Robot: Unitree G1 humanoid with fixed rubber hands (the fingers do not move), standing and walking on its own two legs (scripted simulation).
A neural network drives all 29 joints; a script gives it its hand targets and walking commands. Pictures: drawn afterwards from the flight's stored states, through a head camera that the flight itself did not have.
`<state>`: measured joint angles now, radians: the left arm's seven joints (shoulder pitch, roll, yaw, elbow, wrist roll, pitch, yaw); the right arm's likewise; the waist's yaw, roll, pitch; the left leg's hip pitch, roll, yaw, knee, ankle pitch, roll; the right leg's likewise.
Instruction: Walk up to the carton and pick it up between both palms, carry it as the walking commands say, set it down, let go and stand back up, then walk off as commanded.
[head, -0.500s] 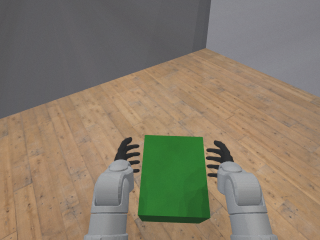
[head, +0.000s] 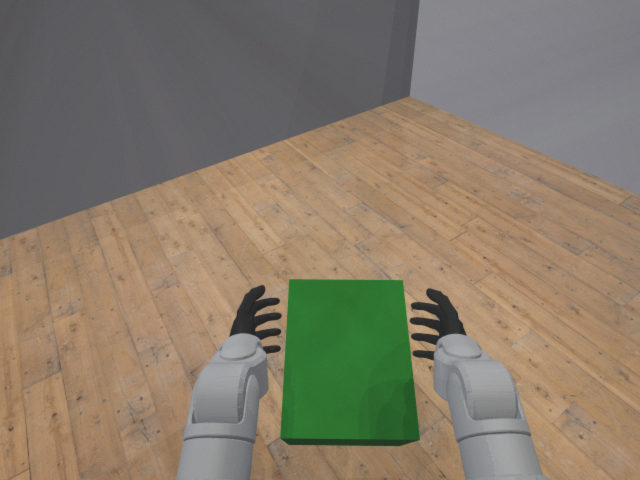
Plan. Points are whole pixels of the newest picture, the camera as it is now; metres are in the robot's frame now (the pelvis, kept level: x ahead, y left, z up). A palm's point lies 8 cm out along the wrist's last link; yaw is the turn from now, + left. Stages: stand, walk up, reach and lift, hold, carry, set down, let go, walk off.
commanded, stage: carry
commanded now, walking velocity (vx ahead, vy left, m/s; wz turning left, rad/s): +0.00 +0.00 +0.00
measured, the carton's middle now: (345, 363) +0.33 +0.00 -0.04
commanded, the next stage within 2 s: hold in 0.80 s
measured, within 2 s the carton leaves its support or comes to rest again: neither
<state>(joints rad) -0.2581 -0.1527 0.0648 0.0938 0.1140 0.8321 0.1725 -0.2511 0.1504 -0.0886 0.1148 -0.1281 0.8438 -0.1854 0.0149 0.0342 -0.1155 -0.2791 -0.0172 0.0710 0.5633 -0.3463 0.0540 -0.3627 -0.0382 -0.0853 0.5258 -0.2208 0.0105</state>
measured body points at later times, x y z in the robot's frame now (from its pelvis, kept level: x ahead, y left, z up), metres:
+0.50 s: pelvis +0.01 -0.01 +0.00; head -0.01 -0.01 +0.45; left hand +0.32 +0.12 +0.05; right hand +0.31 -0.14 +0.04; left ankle -0.03 +0.08 -0.73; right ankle +0.03 -0.13 -0.73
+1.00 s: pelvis +0.00 -0.01 +0.02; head -0.03 -0.02 +0.47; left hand +0.27 +0.12 +0.04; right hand +0.27 -0.14 +0.03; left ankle -0.04 +0.08 -0.73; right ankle +0.02 -0.15 -0.73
